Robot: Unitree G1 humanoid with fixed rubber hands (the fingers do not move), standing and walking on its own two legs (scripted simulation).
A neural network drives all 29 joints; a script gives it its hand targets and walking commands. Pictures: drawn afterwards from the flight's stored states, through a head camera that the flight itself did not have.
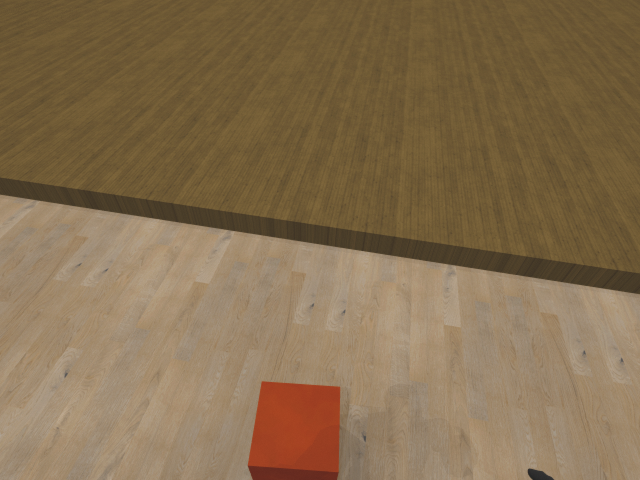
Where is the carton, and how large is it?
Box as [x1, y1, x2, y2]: [248, 381, 339, 479]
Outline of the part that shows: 262,381 248,461 248,467 252,478 336,479 338,472 339,387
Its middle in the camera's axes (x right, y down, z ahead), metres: -0.06 +0.55 +1.05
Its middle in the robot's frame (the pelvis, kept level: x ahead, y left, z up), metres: +0.39 +0.04 -0.66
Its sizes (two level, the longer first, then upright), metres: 0.210 0.200 0.250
